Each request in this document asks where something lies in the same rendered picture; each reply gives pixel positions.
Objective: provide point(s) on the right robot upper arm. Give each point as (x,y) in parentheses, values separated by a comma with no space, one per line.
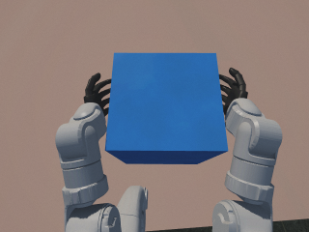
(239,216)

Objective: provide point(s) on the robot left hand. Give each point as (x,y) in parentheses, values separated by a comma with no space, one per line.
(92,93)

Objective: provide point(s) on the robot right hand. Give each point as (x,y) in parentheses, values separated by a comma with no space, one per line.
(237,90)

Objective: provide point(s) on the carton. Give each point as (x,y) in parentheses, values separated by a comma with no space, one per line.
(165,108)

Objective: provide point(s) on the robot left thigh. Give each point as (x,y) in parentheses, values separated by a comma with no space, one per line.
(130,207)

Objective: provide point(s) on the robot right forearm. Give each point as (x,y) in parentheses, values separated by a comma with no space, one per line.
(257,141)

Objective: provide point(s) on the left robot upper arm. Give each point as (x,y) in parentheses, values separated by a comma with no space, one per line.
(103,217)

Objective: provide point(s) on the robot left forearm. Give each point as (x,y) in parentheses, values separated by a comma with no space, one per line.
(80,158)

